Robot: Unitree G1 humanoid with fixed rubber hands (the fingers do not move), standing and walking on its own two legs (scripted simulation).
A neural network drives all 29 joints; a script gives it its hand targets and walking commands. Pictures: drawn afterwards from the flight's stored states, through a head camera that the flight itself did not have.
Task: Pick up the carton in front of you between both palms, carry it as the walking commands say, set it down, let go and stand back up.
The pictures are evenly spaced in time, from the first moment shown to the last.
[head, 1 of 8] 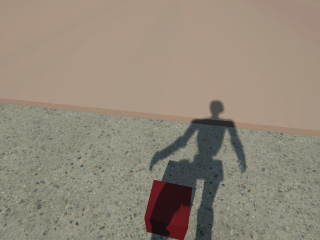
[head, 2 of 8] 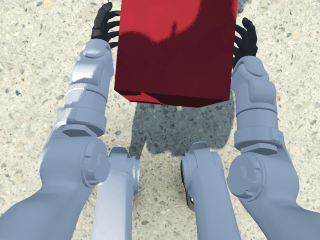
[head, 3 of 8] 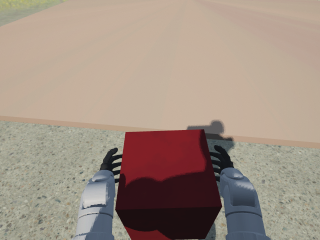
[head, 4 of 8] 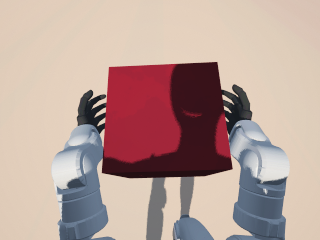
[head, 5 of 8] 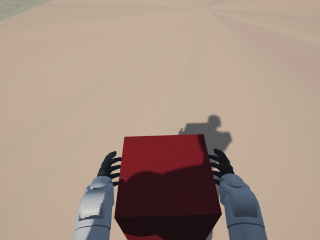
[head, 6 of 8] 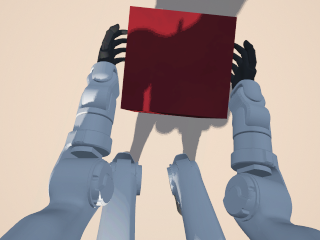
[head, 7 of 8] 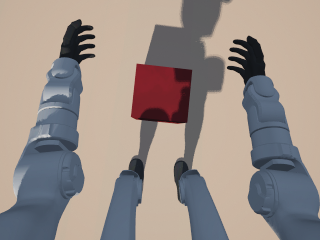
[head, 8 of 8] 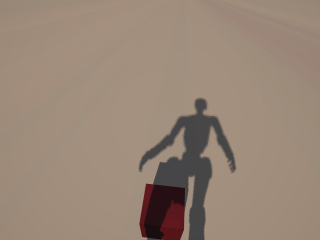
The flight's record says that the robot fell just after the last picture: no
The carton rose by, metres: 0.81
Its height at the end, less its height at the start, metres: +0.07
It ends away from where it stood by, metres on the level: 2.38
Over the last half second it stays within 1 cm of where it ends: yes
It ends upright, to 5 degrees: yes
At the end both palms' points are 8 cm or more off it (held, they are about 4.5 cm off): yes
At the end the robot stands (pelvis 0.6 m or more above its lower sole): yes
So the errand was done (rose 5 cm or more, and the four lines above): yes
